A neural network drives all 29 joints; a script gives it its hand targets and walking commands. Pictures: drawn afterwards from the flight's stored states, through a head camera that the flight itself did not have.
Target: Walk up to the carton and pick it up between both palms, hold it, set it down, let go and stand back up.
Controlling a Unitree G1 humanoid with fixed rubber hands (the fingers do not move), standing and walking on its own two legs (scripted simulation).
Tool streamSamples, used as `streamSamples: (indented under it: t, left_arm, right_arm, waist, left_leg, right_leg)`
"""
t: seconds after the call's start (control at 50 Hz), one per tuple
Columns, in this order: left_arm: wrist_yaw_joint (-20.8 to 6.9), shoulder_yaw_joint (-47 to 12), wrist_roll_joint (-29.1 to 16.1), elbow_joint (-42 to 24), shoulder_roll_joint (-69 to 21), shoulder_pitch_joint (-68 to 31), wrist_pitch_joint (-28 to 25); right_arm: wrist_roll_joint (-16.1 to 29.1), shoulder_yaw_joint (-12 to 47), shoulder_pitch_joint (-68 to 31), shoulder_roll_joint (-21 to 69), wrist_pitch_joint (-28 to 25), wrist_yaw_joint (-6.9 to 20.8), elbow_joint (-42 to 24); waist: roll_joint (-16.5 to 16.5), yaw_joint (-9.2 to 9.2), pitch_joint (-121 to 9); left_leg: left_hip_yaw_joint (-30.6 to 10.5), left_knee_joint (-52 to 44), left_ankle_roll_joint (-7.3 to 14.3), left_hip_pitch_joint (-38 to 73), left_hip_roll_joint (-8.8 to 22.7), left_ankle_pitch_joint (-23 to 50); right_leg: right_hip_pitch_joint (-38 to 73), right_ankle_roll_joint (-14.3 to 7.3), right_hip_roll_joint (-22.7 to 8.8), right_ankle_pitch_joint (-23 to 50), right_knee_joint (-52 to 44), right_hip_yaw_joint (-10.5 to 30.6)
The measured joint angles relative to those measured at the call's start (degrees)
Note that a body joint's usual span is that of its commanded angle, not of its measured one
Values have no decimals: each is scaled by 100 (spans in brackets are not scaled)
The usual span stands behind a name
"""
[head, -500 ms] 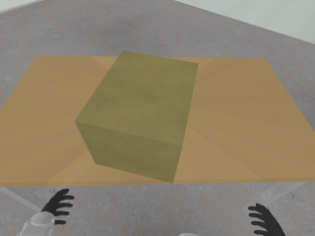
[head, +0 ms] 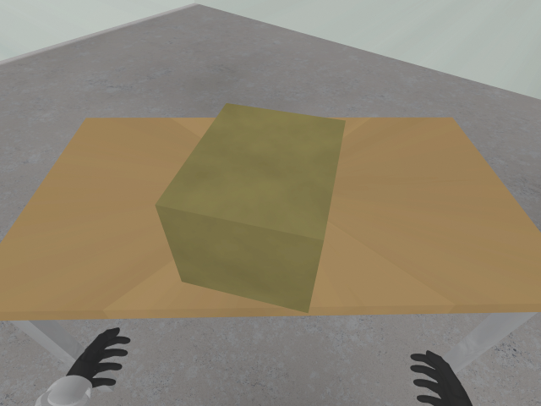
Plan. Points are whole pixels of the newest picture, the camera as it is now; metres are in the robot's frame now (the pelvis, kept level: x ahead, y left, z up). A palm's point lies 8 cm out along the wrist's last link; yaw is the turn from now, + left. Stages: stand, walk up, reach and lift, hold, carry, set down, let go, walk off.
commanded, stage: reach and lift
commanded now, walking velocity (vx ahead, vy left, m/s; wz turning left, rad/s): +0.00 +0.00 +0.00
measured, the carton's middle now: (264, 200) +0.49 +0.02 +0.00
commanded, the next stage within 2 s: none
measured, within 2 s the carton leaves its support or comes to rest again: neither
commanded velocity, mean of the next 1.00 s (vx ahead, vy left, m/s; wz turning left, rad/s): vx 0.00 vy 0.00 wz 0.00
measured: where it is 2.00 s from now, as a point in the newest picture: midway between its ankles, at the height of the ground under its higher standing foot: outside the picture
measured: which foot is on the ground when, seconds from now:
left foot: down 0.00-1.00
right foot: down 0.00-1.00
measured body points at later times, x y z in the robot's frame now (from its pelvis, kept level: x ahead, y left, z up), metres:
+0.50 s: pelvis +0.04 +0.01 +0.01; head +0.05 +0.03 +0.46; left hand +0.22 +0.27 -0.04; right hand +0.19 -0.22 -0.01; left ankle +0.01 +0.07 -0.72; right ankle +0.07 -0.12 -0.72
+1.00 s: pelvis +0.04 +0.03 +0.01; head +0.03 +0.07 +0.46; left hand +0.23 +0.29 +0.00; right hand +0.20 -0.18 +0.02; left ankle +0.01 +0.07 -0.72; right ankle +0.07 -0.12 -0.72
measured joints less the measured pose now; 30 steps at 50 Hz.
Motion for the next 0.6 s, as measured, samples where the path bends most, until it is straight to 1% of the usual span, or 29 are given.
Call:
streamSamples:
  t: [0.08, 0.16, 0.22, 0.32, 0.38, 0.52, 0.6]
  left_arm:
    - [-151, 0, 0, -9, 0, 0, -298]
    - [-261, 1, -52, -72, -1, 0, -530]
    - [-318, 1, -131, -157, -1, 0, -707]
    - [-376, 1, -233, -310, -1, 69, -954]
    - [-381, 1, -324, -484, -1, 226, -1176]
    - [-425, 1, -451, -676, 3, 470, -1787]
    - [-442, 1, -499, -867, 24, 594, -2021]
  right_arm:
    - [0, 0, 16, 26, 89, -151, -339]
    - [0, 1, 105, 139, 124, -332, -772]
    - [0, 2, 186, 314, 127, -443, -959]
    - [0, 1, 334, 564, 82, -541, -1022]
    - [0, 0, 431, 642, -129, -577, -1024]
    - [0, 26, 619, 771, -737, -696, -1014]
    - [16, 67, 683, 836, -1058, -730, -1007]
  waist:
    - [69, 0, 0]
    - [41, 21, -1]
    - [-50, 91, -2]
    - [-218, 230, -2]
    - [-269, 256, -2]
    - [-274, 272, -2]
    - [-274, 272, -3]
  left_leg:
    - [0, -34, -7, 18, 1, -4]
    - [-1, -110, -61, 47, 2, 10]
    - [-1, -216, -97, 68, -1, 42]
    - [-1, -382, -104, 96, -1, 65]
    - [0, -445, -104, 99, -2, 56]
    - [0, -463, -64, 102, -6, -21]
    - [0, -463, -35, 125, -10, -52]
  right_leg:
    - [0, 5, 2, -27, 5, 2]
    - [2, 5, 2, -55, -12, 6]
    - [7, 5, 2, -52, -80, 11]
    - [27, 5, 10, -32, -228, 19]
    - [40, 5, 13, -28, -312, 24]
    - [104, 47, 15, -30, -462, 33]
    - [172, 66, 15, -11, -557, 37]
